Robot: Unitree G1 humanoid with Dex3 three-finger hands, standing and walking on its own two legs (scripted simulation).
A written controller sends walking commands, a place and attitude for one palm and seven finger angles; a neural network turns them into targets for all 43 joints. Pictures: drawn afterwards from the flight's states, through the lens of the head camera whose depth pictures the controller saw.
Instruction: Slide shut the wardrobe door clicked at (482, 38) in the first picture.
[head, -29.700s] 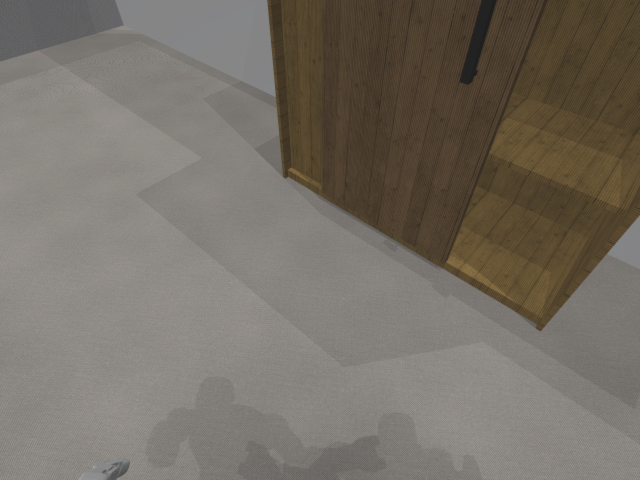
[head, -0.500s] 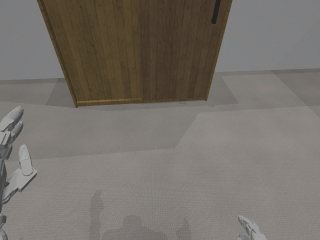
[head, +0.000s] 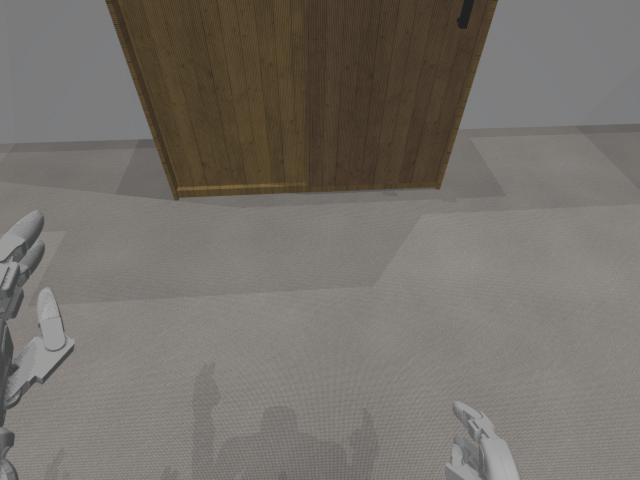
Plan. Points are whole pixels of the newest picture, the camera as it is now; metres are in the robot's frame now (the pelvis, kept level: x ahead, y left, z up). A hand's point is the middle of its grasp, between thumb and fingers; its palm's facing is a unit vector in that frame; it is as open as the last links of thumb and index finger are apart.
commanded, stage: stop stepping back and stand still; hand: left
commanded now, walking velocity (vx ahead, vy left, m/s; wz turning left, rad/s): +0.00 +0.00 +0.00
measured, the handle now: out of the picture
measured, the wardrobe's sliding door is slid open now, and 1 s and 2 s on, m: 0.00 0.00 0.00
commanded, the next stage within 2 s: let the arm hang, fingers relaxed in 0.46 s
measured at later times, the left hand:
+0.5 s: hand (61, 318) +0.22 +0.26 +0.16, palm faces +0.38 -0.83 -0.40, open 7.4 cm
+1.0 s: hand out of the picture -0.05 +0.19 -0.17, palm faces -0.01 -0.99 -0.15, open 7.1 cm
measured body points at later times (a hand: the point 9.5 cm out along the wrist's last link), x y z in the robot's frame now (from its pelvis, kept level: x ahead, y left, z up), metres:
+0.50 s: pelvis +0.02 +0.02 +0.00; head +0.04 +0.03 +0.45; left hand +0.19 +0.30 +0.19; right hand +0.22 -0.20 -0.06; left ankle +0.02 +0.09 -0.74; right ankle +0.03 -0.10 -0.74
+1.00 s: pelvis -0.01 +0.02 +0.00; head +0.01 +0.04 +0.45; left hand -0.05 +0.24 -0.16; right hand -0.05 -0.23 -0.14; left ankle +0.02 +0.09 -0.74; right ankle +0.03 -0.10 -0.74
